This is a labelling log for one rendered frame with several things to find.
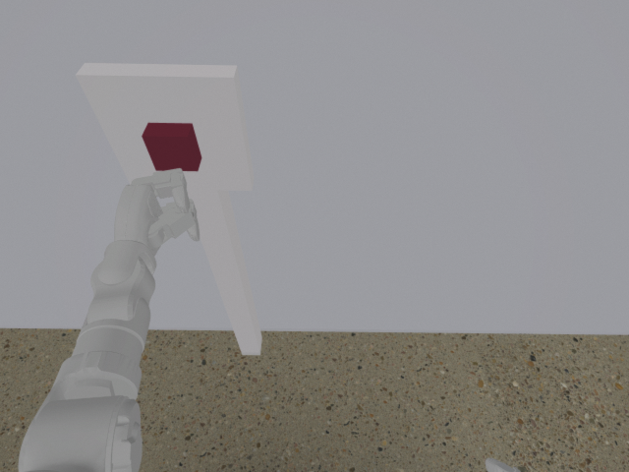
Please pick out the button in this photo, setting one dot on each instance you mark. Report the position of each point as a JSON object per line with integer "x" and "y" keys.
{"x": 172, "y": 145}

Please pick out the left robot upper arm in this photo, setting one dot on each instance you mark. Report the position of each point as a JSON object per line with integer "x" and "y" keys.
{"x": 98, "y": 434}

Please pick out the panel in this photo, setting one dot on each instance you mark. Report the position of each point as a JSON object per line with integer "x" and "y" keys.
{"x": 125, "y": 97}

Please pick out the robot left forearm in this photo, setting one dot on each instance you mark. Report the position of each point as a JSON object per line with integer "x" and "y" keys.
{"x": 107, "y": 355}

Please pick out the left robot hand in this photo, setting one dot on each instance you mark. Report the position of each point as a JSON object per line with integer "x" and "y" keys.
{"x": 140, "y": 218}

